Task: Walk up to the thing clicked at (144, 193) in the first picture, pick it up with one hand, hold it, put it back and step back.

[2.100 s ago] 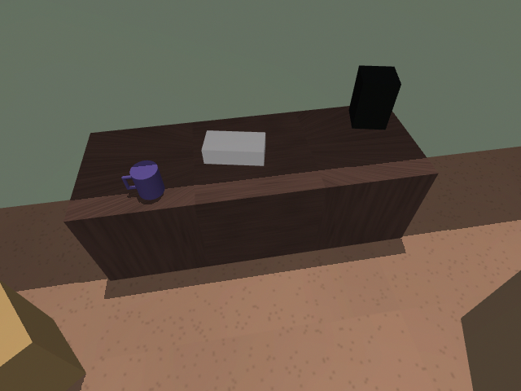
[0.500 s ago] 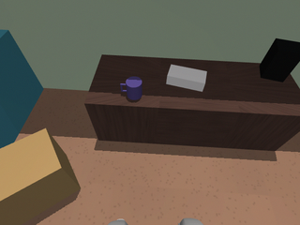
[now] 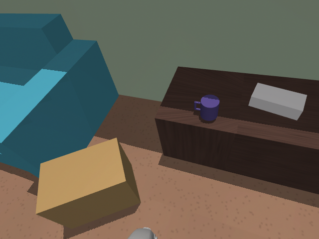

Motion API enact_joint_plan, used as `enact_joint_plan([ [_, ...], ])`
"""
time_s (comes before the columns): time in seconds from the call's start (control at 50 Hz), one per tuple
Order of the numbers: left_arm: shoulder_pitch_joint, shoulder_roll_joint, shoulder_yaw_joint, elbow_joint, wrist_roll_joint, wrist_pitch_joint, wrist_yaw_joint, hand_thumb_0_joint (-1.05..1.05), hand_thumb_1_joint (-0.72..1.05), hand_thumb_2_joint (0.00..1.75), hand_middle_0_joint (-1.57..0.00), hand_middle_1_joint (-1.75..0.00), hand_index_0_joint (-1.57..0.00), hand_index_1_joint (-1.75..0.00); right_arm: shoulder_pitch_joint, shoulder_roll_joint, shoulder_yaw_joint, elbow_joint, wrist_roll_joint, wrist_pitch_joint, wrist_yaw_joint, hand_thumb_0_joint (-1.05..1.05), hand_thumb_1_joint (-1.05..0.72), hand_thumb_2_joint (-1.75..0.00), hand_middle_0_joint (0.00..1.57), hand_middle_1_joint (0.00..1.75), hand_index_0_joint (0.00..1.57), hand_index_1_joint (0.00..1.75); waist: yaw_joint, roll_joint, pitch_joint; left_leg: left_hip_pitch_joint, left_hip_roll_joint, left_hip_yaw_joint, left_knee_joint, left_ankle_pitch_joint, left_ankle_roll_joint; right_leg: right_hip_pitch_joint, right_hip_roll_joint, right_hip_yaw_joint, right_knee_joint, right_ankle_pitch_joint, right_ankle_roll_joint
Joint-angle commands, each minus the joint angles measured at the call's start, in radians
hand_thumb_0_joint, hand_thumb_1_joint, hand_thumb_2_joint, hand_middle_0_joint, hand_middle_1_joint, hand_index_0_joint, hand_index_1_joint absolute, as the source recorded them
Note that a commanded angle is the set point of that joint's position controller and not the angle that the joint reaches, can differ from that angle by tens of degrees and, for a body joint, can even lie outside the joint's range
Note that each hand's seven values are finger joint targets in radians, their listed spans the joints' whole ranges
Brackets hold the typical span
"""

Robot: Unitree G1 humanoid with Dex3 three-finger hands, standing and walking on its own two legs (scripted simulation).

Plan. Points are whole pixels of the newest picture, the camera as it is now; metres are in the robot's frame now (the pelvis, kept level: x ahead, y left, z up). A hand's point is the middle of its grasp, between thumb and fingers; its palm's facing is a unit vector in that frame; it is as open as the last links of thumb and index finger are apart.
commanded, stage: walk up
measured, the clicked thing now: (206, 107) +0.76 -0.14 -0.30
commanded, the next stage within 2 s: stand in 1.92 s
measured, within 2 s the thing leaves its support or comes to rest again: neither
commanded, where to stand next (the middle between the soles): +0.11 +0.03 m, yaw +2 degrees
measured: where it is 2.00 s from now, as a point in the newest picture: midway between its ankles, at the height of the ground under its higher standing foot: outside the picture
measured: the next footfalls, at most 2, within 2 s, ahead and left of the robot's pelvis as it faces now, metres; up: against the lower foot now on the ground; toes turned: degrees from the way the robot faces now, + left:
left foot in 0.10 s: +0.09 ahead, +0.18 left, +0.00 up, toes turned +5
right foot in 0.42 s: +0.15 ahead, -0.08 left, +0.00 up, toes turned +1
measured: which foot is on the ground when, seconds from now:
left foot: up 0.00-0.08, down 0.10-1.00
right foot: down 0.00-0.14, up 0.16-0.40, down 0.42-1.00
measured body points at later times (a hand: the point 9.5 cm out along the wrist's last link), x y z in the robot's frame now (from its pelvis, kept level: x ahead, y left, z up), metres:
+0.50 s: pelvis +0.07 +0.05 -0.02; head +0.11 +0.05 +0.43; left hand +0.14 +0.36 -0.14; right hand +0.20 -0.26 -0.14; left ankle +0.05 +0.18 -0.73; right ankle +0.11 -0.08 -0.73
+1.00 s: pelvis +0.04 +0.04 -0.01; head +0.07 +0.05 +0.44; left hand +0.11 +0.35 -0.13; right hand +0.15 -0.27 -0.13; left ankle +0.05 +0.18 -0.73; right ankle +0.11 -0.08 -0.73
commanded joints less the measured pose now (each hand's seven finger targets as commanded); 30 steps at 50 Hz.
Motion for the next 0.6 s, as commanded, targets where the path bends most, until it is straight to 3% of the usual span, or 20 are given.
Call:
enact_joint_plan([
  [0.0, -0.058, 0.295, 0.078, -0.113, -0.002, -0.004, -0.018, 0.0, 0.9, 0.9, -0.2, -0.3, -0.2, -0.3, -0.031, -0.12, -0.021, -0.067, 0.005, -0.054, -0.024, 0.0, -0.9, -0.9, 0.2, 0.3, 0.2, 0.3, 0.006, -0.407, -0.015, 0.061, 0.012, 0.136, -0.237, -0.078, 0.0, -0.003, -0.146, 0.131, -0.157, -0.035, -0.184],
  [0.04, -0.047, 0.294, 0.073, -0.107, -0.015, 0.014, -0.024, 0.0, 0.9, 0.9, -0.2, -0.3, -0.2, -0.3, -0.006, -0.113, -0.017, -0.036, 0.004, -0.068, -0.041, 0.0, -0.9, -0.9, 0.2, 0.3, 0.2, 0.3, -0.014, -0.36, -0.061, 0.15, -0.021, 0.197, -0.341, -0.011, 0.019, -0.001, -0.16, 0.106, -0.037, 0.137, -0.175],
  [0.08, -0.021, 0.228, 0.046, -0.104, -0.026, 0.033, -0.028, 0.0, 0.9, 0.9, -0.2, -0.3, -0.2, -0.3, 0.093, -0.136, -0.027, 0.021, 0.001, -0.089, -0.063, 0.0, -0.9, -0.9, 0.2, 0.3, 0.2, 0.3, -0.06, -0.16, -0.14, 0.324, -0.063, 0.192, -0.475, 0.097, 0.048, -0.044, -0.113, 0.041, 0.26, 0.196, -0.122],
  [0.1, 0.027, 0.151, 0.018, -0.113, -0.033, 0.04, -0.03, 0.0, 0.9, 0.9, -0.2, -0.3, -0.2, -0.3, 0.12, -0.211, -0.044, 0.017, -0.006, -0.098, -0.076, 0.0, -0.9, -0.9, 0.2, 0.3, 0.2, 0.3, -0.071, 0.055, -0.151, 0.367, 0.08, -0.039, -0.535, 0.142, 0.103, -0.156, -0.062, 0.041, 0.445, 0.03, -0.07],
  [0.12, 0.022, 0.098, 0.0, -0.13, -0.042, 0.05, -0.03, 0.0, 0.9, 0.9, -0.2, -0.3, -0.2, -0.3, 0.071, -0.277, -0.042, -0.015, -0.012, -0.106, -0.086, 0.0, -0.9, -0.9, 0.2, 0.3, 0.2, 0.3, -0.043, 0.202, -0.126, 0.365, 0.281, -0.412, -0.593, 0.198, 0.191, -0.35, 0.071, 0.076, 0.501, -0.314, -0.018],
  [0.14, -0.049, 0.211, 0.027, -0.103, -0.043, 0.058, -0.013, 0.0, 0.9, 0.9, -0.2, -0.3, -0.2, -0.3, 0.069, -0.324, -0.052, -0.002, 0.013, -0.104, -0.085, 0.0, -0.9, -0.9, 0.2, 0.3, 0.2, 0.3, -0.084, 0.129, -0.125, 0.285, 0.342, -0.5, -0.625, 0.088, 0.309, -0.291, 0.032, 0.168, 0.525, -0.332, -0.038],
  [0.16, -0.089, 0.246, 0.029, -0.096, -0.04, 0.057, -0.013, 0.0, 0.9, 0.9, -0.2, -0.3, -0.2, -0.3, 0.041, -0.296, -0.05, 0.002, 0.014, -0.099, -0.09, 0.0, -0.9, -0.9, 0.2, 0.3, 0.2, 0.3, -0.078, 0.085, -0.064, 0.245, 0.318, -0.439, -0.608, 0.108, 0.322, -0.313, 0.01, 0.18, 0.545, -0.312, -0.04],
  [0.18, -0.08, 0.235, 0.029, -0.082, -0.045, 0.059, -0.014, 0.0, 0.9, 0.9, -0.2, -0.3, -0.2, -0.3, 0.015, -0.236, -0.029, -0.009, 0.016, -0.103, -0.098, 0.0, -0.9, -0.9, 0.2, 0.3, 0.2, 0.3, -0.063, 0.043, -0.062, 0.278, 0.244, -0.27, -0.528, 0.311, 0.28, -0.313, 0.0, 0.204, 0.518, -0.28, -0.039],
  [0.22, -0.028, 0.192, 0.022, -0.048, -0.061, 0.052, -0.016, 0.0, 0.9, 0.9, -0.2, -0.3, -0.2, -0.3, -0.004, -0.178, 0.0, -0.007, 0.019, -0.12, -0.107, 0.0, -0.9, -0.9, 0.2, 0.3, 0.2, 0.3, -0.03, 0.076, -0.087, 0.325, 0.176, -0.099, -0.412, 0.749, 0.223, -0.286, -0.002, 0.192, 0.438, -0.211, -0.042],
  [0.26, -0.044, 0.168, 0.014, -0.029, -0.062, 0.054, -0.016, 0.0, 0.9, 0.9, -0.2, -0.3, -0.2, -0.3, -0.006, -0.182, 0.005, 0.005, 0.021, -0.128, -0.11, 0.0, -0.9, -0.9, 0.2, 0.3, 0.2, 0.3, -0.035, 0.103, -0.112, 0.306, 0.169, -0.078, -0.376, 0.898, 0.222, -0.208, 0.022, 0.152, 0.354, -0.179, -0.033],
  [0.3, -0.092, 0.155, 0.009, -0.034, -0.058, 0.052, -0.012, 0.0, 0.9, 0.9, -0.2, -0.3, -0.2, -0.3, 0.006, -0.174, 0.008, 0.002, 0.021, -0.12, -0.12, 0.0, -0.9, -0.9, 0.2, 0.3, 0.2, 0.3, -0.058, 0.095, -0.123, 0.342, 0.174, -0.079, -0.35, 0.945, 0.232, -0.21, 0.05, 0.126, 0.268, -0.161, -0.031],
  [0.36, -0.108, 0.149, 0.006, -0.016, -0.053, 0.059, -0.012, 0.0, 0.9, 0.9, -0.2, -0.3, -0.2, -0.3, -0.024, -0.171, 0.012, -0.007, 0.031, -0.11, -0.13, 0.0, -0.9, -0.9, 0.2, 0.3, 0.2, 0.3, -0.053, 0.077, -0.15, 0.29, 0.16, -0.056, -0.307, 0.917, 0.216, -0.113, 0.084, 0.102, 0.169, -0.073, -0.048],
  [0.4, -0.091, 0.164, 0.013, 0.007, -0.043, 0.052, -0.012, 0.0, 0.9, 0.9, -0.2, -0.3, -0.2, -0.3, -0.077, -0.162, 0.017, -0.014, 0.045, -0.099, -0.131, 0.0, -0.9, -0.9, 0.2, 0.3, 0.2, 0.3, -0.015, 0.004, -0.19, 0.226, 0.122, -0.027, -0.225, 0.712, 0.158, 0.03, 0.078, 0.13, -0.022, 0.223, -0.071],
  [0.42, -0.102, 0.228, 0.028, 0.005, -0.034, 0.047, -0.013, 0.0, 0.9, 0.9, -0.2, -0.3, -0.2, -0.3, -0.08, -0.129, 0.025, -0.026, 0.055, -0.098, -0.132, 0.0, -0.9, -0.9, 0.2, 0.3, 0.2, 0.3, -0.016, -0.111, -0.219, 0.147, 0.071, 0.001, -0.159, 0.536, 0.113, 0.11, -0.02, 0.252, 0.009, 0.485, -0.112],
  [0.44, -0.126, 0.259, 0.039, -0.003, -0.035, 0.048, -0.015, 0.0, 0.9, 0.9, -0.2, -0.3, -0.2, -0.3, -0.086, -0.1, 0.033, -0.028, 0.057, -0.096, -0.134, 0.0, -0.9, -0.9, 0.2, 0.3, 0.2, 0.3, -0.014, -0.195, -0.204, 0.074, -0.01, 0.069, -0.065, 0.308, 0.079, 0.128, -0.124, 0.36, -0.024, 0.561, -0.176],
  [0.46, -0.185, 0.272, 0.034, -0.019, -0.047, 0.054, -0.023, 0.0, 0.9, 0.9, -0.2, -0.3, -0.2, -0.3, -0.065, -0.101, 0.032, -0.004, 0.049, -0.086, -0.143, 0.0, -0.9, -0.9, 0.2, 0.3, 0.2, 0.3, -0.029, -0.269, -0.192, 0.113, -0.043, 0.134, -0.051, -0.012, 0.067, 0.029, -0.239, 0.447, -0.044, 0.583, -0.277],
  [0.48, -0.254, 0.252, 0.025, -0.031, -0.045, 0.057, -0.027, 0.0, 0.9, 0.9, -0.2, -0.3, -0.2, -0.3, -0.032, -0.114, 0.026, 0.029, 0.038, -0.082, -0.145, 0.0, -0.9, -0.9, 0.2, 0.3, 0.2, 0.3, -0.061, -0.317, -0.152, 0.165, -0.04, 0.116, -0.036, -0.199, 0.068, -0.05, -0.254, 0.464, -0.044, 0.569, -0.291],
  [0.52, -0.286, 0.206, 0.01, -0.028, -0.037, 0.071, -0.031, 0.0, 0.9, 0.9, -0.2, -0.3, -0.2, -0.3, -0.023, -0.124, 0.021, 0.056, 0.033, -0.092, -0.133, 0.0, -0.9, -0.9, 0.2, 0.3, 0.2, 0.3, -0.081, -0.303, -0.104, 0.182, -0.034, 0.117, -0.193, -0.164, 0.08, -0.089, -0.157, 0.334, -0.023, 0.458, -0.208],
  [0.54, -0.288, 0.213, 0.01, -0.027, -0.037, 0.075, -0.03, 0.0, 0.9, 0.9, -0.2, -0.3, -0.2, -0.3, -0.028, -0.139, 0.019, 0.066, 0.03, -0.099, -0.128, 0.0, -0.9, -0.9, 0.2, 0.3, 0.2, 0.3, -0.078, -0.271, -0.096, 0.195, -0.008, 0.09, -0.261, 0.059, 0.084, -0.107, -0.101, 0.281, 0.019, 0.389, -0.166],
  [0.58, -0.285, 0.199, 0.009, -0.022, -0.039, 0.084, -0.032, 0.0, 0.9, 0.9, -0.2, -0.3, -0.2, -0.3, -0.039, -0.163, 0.011, 0.07, 0.021, -0.108, -0.126, 0.0, -0.9, -0.9, 0.2, 0.3, 0.2, 0.3, -0.059, -0.246, -0.098, 0.197, 0.086, -0.04, -0.38, 0.228, 0.127, -0.119, -0.003, 0.229, 0.137, 0.269, -0.091],
])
